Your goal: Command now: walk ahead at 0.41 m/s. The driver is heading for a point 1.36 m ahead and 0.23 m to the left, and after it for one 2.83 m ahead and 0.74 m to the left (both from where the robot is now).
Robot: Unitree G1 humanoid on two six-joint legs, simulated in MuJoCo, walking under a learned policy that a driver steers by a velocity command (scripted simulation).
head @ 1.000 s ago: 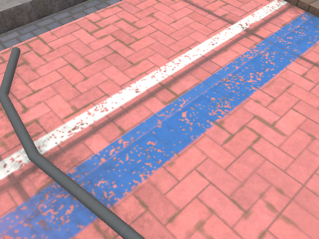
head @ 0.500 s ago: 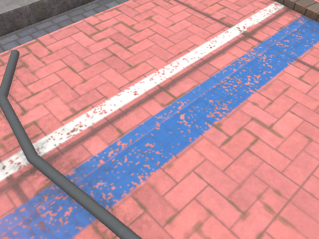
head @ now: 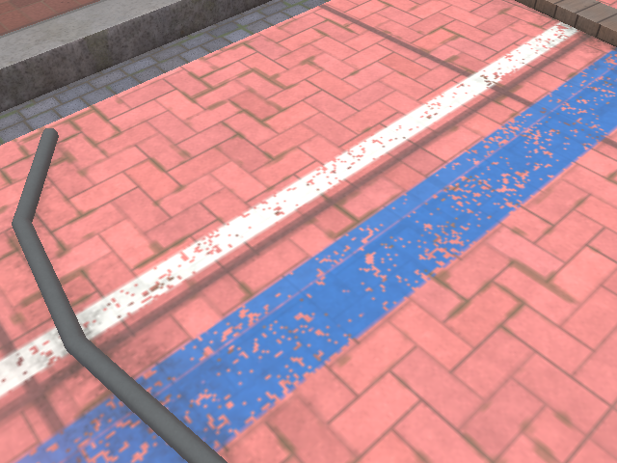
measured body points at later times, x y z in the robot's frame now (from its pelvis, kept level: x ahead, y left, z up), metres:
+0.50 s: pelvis +0.27 +0.05 -0.01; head +0.29 +0.05 +0.44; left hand +0.29 +0.30 -0.15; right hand +0.31 -0.20 -0.15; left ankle +0.25 +0.14 -0.75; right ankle +0.20 -0.07 -0.62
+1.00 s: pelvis +0.56 +0.02 +0.00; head +0.58 +0.00 +0.45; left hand +0.52 +0.26 -0.14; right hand +0.67 -0.23 -0.14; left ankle +0.54 +0.18 -0.66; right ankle +0.53 -0.06 -0.75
